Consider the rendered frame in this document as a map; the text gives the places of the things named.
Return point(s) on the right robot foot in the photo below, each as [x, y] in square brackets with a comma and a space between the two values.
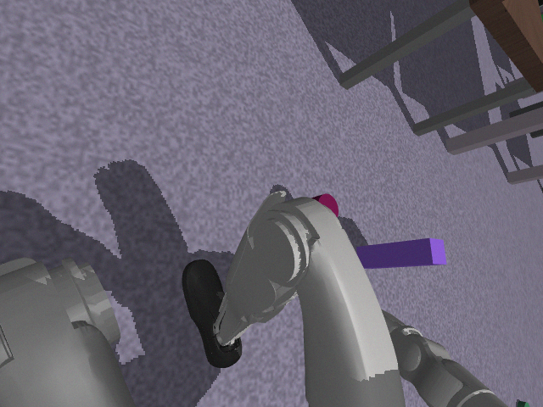
[203, 293]

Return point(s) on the right robot hand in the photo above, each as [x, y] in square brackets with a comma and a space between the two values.
[391, 321]

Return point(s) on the right robot arm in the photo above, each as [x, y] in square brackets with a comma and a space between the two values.
[440, 381]

